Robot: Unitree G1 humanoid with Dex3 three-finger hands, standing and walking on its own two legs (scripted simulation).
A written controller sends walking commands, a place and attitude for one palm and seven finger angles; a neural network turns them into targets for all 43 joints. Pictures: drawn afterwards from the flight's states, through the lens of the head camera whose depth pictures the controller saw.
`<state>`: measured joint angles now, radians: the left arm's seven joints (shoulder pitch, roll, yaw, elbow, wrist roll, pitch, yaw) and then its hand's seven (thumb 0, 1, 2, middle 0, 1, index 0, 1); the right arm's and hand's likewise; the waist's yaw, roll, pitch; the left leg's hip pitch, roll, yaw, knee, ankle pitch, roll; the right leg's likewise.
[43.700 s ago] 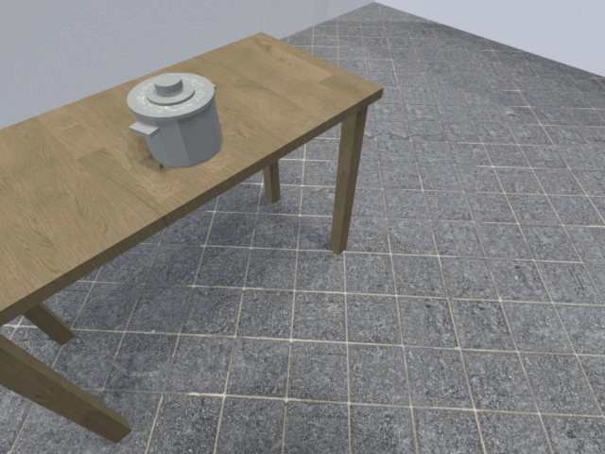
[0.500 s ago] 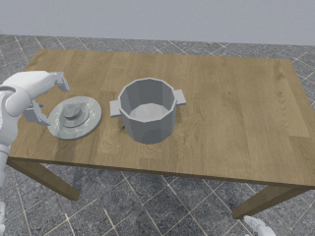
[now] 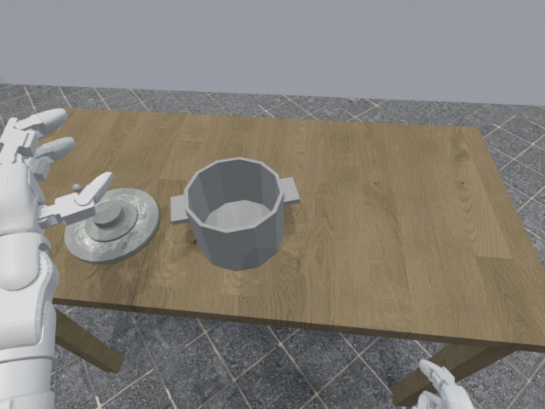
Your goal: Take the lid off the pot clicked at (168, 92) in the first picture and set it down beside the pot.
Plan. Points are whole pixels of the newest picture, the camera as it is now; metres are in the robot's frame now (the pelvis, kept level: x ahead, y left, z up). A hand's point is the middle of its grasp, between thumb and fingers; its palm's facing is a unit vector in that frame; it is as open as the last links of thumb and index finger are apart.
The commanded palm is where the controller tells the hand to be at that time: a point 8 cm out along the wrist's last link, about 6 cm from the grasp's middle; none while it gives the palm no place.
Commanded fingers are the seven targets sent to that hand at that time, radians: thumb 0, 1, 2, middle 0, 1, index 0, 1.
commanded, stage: draw the hand back to the body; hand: left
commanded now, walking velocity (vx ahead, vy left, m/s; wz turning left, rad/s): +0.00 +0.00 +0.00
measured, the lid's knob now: (107, 214) +0.42 +0.35 +0.00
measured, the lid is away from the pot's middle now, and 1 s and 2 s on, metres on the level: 0.25 0.25 0.25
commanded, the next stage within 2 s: step back with the hand held close in 1.26 s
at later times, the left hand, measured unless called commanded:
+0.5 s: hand (57, 243) +0.25 +0.26 +0.17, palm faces +0.46 -0.84 -0.29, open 7.7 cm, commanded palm +0.20 +0.29 +0.19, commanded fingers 0.00 0.90 0.90 -0.20 -0.30 -0.20 -0.30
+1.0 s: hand (34, 312) +0.17 +0.25 +0.16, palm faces +0.42 -0.84 -0.34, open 7.4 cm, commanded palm +0.12 +0.29 +0.18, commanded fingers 0.00 0.90 0.90 -0.20 -0.30 -0.20 -0.30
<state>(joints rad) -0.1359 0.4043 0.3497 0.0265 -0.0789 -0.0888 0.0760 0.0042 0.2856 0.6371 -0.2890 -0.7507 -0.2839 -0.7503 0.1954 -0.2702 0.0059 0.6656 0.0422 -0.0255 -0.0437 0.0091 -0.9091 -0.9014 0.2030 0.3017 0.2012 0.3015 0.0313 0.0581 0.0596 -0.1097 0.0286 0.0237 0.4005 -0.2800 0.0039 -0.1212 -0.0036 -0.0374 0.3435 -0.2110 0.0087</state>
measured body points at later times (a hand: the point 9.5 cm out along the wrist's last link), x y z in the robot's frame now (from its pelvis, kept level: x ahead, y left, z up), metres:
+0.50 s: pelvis -0.01 -0.01 +0.00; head -0.01 -0.03 +0.45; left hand +0.22 +0.30 +0.19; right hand +0.18 -0.23 -0.09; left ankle -0.04 +0.11 -0.74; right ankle -0.02 -0.13 -0.74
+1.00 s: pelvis -0.03 +0.01 +0.00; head -0.03 +0.00 +0.45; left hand +0.15 +0.30 +0.18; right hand +0.17 -0.21 -0.08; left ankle -0.04 +0.11 -0.75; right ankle -0.02 -0.13 -0.74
